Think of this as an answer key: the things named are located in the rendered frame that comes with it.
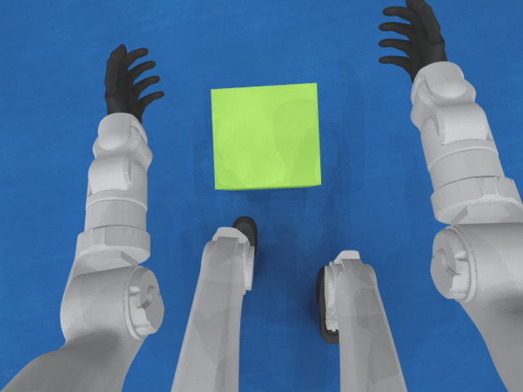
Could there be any left robot hand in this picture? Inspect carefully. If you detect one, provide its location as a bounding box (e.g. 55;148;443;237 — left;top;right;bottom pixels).
105;44;164;124

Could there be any robot right forearm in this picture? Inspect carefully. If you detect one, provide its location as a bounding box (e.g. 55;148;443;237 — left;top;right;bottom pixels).
410;61;523;225

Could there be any left robot foot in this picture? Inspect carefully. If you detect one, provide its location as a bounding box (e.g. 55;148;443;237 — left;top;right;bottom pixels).
232;216;257;291

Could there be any robot right upper arm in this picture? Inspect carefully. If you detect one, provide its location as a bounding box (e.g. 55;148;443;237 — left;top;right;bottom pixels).
430;222;523;392

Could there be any left robot shin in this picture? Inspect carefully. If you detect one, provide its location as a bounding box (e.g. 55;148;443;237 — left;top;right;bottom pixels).
201;227;248;265

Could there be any robot left upper arm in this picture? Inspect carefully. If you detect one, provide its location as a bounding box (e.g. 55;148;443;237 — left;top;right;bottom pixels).
0;265;164;392

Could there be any right robot hand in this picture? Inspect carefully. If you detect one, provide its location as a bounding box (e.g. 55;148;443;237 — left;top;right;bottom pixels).
378;0;447;83

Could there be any robot left forearm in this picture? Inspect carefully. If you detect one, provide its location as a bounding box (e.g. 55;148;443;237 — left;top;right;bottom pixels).
60;113;153;337

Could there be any carton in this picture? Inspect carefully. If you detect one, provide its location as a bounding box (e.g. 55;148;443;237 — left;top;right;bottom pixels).
211;83;321;190

